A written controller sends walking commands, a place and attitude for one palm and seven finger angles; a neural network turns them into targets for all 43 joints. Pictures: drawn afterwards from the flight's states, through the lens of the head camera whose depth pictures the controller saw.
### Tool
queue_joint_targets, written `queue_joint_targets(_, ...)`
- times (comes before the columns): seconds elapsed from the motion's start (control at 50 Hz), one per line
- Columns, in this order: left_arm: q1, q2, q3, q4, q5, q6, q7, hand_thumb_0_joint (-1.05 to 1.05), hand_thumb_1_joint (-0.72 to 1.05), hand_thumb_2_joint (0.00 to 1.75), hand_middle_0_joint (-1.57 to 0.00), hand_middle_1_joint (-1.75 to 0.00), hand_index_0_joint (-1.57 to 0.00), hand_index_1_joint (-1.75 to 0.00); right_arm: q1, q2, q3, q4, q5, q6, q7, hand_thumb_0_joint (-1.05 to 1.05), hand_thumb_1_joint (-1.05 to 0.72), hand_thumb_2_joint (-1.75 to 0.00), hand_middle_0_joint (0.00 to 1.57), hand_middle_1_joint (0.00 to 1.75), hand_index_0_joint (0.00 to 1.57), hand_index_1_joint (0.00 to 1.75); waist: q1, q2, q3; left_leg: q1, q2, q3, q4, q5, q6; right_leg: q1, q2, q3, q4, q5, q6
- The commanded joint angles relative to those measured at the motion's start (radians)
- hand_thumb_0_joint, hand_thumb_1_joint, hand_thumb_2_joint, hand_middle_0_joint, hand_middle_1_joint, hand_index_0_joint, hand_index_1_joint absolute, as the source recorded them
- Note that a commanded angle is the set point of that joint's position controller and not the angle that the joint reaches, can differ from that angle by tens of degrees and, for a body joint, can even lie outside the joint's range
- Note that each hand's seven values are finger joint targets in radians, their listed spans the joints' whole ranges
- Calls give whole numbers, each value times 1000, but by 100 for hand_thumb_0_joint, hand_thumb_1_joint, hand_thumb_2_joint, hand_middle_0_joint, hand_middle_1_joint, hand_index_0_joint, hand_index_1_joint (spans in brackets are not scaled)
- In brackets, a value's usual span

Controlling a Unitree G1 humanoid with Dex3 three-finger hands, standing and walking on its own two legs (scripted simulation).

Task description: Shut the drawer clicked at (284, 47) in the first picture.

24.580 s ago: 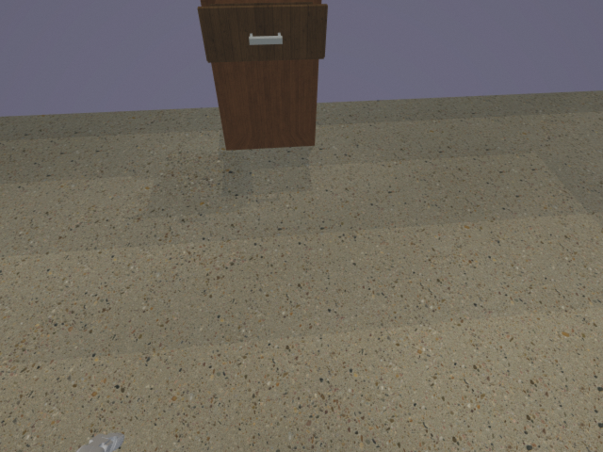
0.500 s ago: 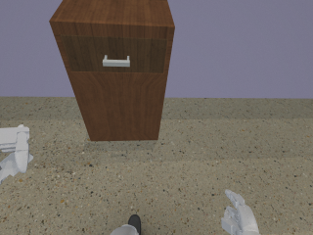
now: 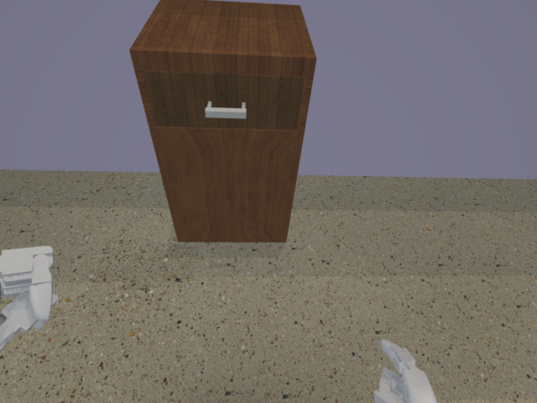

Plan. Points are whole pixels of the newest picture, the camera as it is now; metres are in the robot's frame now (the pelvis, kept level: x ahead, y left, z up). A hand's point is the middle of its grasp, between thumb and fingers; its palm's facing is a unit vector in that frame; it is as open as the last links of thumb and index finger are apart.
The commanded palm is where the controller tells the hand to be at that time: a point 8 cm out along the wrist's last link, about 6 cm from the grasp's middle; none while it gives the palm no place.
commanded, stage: stop stepping back and stand still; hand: left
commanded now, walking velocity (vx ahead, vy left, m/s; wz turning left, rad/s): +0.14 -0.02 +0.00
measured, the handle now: (226, 109) +0.89 +0.16 -0.05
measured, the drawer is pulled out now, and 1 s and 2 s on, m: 0.00 0.00 0.00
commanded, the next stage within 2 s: let the arm hang, fingers relaxed in 0.28 s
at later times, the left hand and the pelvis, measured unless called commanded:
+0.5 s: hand (107, 331) +0.22 +0.25 -0.01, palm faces +0.15 -0.89 -0.42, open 3.1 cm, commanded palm none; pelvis +0.02 +0.01 -0.01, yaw +1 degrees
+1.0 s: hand out of the picture -0.03 +0.19 -0.17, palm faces +0.04 -0.98 -0.20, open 5.8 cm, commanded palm none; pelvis +0.02 +0.01 +0.01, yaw +1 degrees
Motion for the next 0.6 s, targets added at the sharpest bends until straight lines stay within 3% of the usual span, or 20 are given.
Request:
queue_joint_targets(0.0,-88,117,102,-136,-27,-22,35,0,90,90,-140,-160,-140,-160,-76,-161,-85,-109,10,-8,-20,0,-90,-90,20,30,20,30,-8,-126,-15,19,19,-19,281,-78,-13,-174,-296,366,-259,-367,-162)
queue_joint_targets(0.02,-109,110,89,-121,-26,-24,40,0,90,90,-140,-160,-140,-160,-74,-153,-72,-106,14,-12,-21,0,-90,-90,20,30,20,30,-14,-84,10,57,37,-27,190,-103,-3,-192,-284,300,-218,-326,-138)
queue_joint_targets(0.06,-129,106,75,-110,-18,-27,45,0,90,90,-140,-160,-140,-160,-86,-160,-63,-105,17,-25,-36,0,-90,-90,20,30,20,30,-14,0,28,175,53,-40,-33,-125,24,-221,-174,159,-97,-273,-61)
queue_joint_targets(0.1,-167,104,67,-154,-14,-37,42,0,90,90,-140,-160,-140,-160,-105,-190,-67,-136,23,-41,-48,0,-90,-90,20,30,20,30,-7,165,39,179,189,-279,-219,-202,84,-216,-45,40,96,-123,17)
queue_joint_targets(0.12,-160,129,92,-145,-12,-45,38,0,90,90,-140,-160,-140,-160,-110,-178,-58,-122,22,-47,-45,0,-90,-90,20,30,20,30,-2,216,14,97,243,-383,-355,-467,97,-159,-14,6,189,-188,38)
queue_joint_targets(0.14,-169,133,100,-159,-1,-42,36,0,90,90,-140,-160,-140,-160,-110,-160,-51,-120,12,-50,-44,0,-90,-90,20,30,20,30,-2,260,49,12,266,-441,-443,-572,108,-136,-9,-2,283,-193,33)
queue_joint_targets(0.18,-144,126,92,-186,4,-45,35,0,90,90,-140,-160,-140,-160,-93,-145,-54,-124,6,-62,-30,0,-90,-90,20,30,20,30,7,185,40,14,259,-386,-422,-445,116,-92,-31,9,252,-176,21)
queue_joint_targets(0.22,-78,108,77,-211,5,-44,34,0,90,90,-140,-160,-140,-160,-97,-157,-57,-132,10,-66,-19,0,-90,-90,20,30,20,30,19,160,-9,33,209,-258,-342,-318,84,12,-32,-15,66,-126,23)
queue_joint_targets(0.26,-24,106,79,-194,5,-41,32,0,90,90,-140,-160,-140,-160,-94,-162,-61,-138,10,-50,-15,0,-90,-90,20,30,20,30,12,141,-31,-6,126,-147,-248,-252,40,110,-46,12,-80,-57,13)
queue_joint_targets(0.3,-18,125,106,-162,-1,-44,32,0,90,90,-140,-160,-140,-160,-96,-163,-71,-139,6,-38,-13,0,-90,-90,20,30,20,30,6,54,-24,13,65,-81,-112,-179,12,38,-120,132,-164,-119,-19)
queue_joint_targets(0.34,3,123,114,-136,-21,-40,32,0,90,90,-140,-160,-140,-160,-77,-160,-79,-131,17,-26,-14,0,-90,-90,20,30,20,30,0,-61,-28,71,51,-54,34,-76,3,-65,-213,273,-223,-200,-60)
queue_joint_targets(0.36,-156,-25,-247,699,81,109,-103,0,90,90,-140,-160,-140,-160,-82,-281,-116,108,15,-61,75,0,-90,-90,20,30,20,30,-36,-42,-24,13,92,-53,243,125,4,-134,-317,142,11,386,-77)
queue_joint_targets(0.38,-146,-67,-235,713,68,177,-117,0,90,90,-136,-156,-136,-156,9,-202,-122,102,20,-5,72,0,-90,-90,20,30,20,30,-34,-45,-116,75,78,-72,215,101,-2,-91,-258,145,68,506,-85)
queue_joint_targets(0.4,-179,-101,-263,740,67,191,-121,0,90,90,-132,-151,-132,-151,32,-188,-115,102,14,13,64,0,-90,-90,20,30,20,30,-26,-100,-136,52,72,-71,203,179,9,-50,-234,105,112,554,-65)
queue_joint_targets(0.46,-272,-87,-278,889,58,205,-119,0,90,90,-120,-138,-120,-138,2,-188,-94,81,3,66,50,0,-90,-90,20,30,20,30,2,-271,-79,38,46,-69,162,175,33,-37,-218,78,84,529,-55)
queue_joint_targets(0.48,-300,-85,-282,955,56,210,-117,0,90,90,-116,-134,-116,-134,-10,-188,-91,90,-3,79,45,0,-90,-90,20,30,20,30,5,-272,-58,60,43,-71,144,174,35,-53,-217,81,65,499,-52)
queue_joint_targets(0.5,-331,-75,-289,1025,55,215,-114,0,90,90,-112,-130,-112,-130,-20,-193,-89,104,-8,90,43,0,-90,-90,20,30,20,30,3,-214,-30,86,52,-82,115,219,36,-78,-209,82,65,450,-47)
queue_joint_targets(0.54,-364,-79,-297,1159,47,222,-107,0,90,90,-104,-121,-104,-121,-13,-186,-75,160,-14,98,37,0,-90,-90,20,30,20,30,6,34,-21,118,93,-149,13,349,56,-59,-160,66,77,306,-14)
queue_joint_targets(0.56,-377,-78,-305,1229,43,225,-104,0,90,90,-100,-117,-100,-117,-19,-182,-66,189,-14,100,35,0,-90,-90,20,30,20,30,14,119,-6,91,112,-186,-49,323,69,-30,-128,52,64,169,2)
queue_joint_targets(0.58,-371,-83,-310,1296,40,224,-103,0,90,90,-96,-112,-96,-112,-28,-177,-59,214,-13,102,31,0,-90,-90,20,30,20,30,26,156,4,68,119,-207,-92,267,76,2,-115,55,31,89,4)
